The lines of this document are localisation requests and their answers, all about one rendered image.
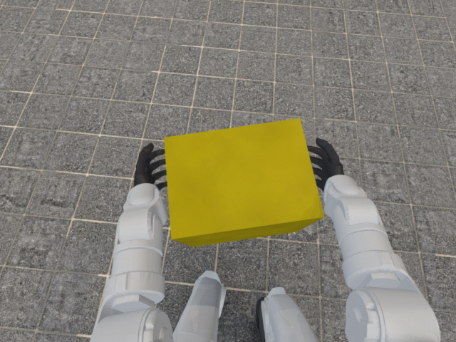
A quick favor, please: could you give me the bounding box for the robot right shin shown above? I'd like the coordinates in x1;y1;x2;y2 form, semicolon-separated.
265;287;286;342

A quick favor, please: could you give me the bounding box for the robot left upper arm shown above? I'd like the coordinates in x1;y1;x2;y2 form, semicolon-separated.
91;307;174;342

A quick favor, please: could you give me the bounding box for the robot right hand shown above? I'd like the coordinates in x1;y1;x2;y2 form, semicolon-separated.
307;138;344;191

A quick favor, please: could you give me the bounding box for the robot left thigh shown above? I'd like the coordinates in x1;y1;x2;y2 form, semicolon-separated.
173;277;227;342

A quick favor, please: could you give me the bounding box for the carton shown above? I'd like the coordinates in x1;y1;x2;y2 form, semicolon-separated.
164;118;324;247

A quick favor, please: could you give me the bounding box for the robot left hand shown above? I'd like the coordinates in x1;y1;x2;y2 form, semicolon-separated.
134;143;167;190

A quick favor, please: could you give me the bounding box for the robot right upper arm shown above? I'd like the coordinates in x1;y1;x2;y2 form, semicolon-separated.
345;286;440;342

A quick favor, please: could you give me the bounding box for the robot right forearm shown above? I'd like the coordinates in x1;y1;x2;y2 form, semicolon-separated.
323;175;440;334

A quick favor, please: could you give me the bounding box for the robot left forearm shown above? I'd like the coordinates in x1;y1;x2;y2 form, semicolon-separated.
90;183;167;342

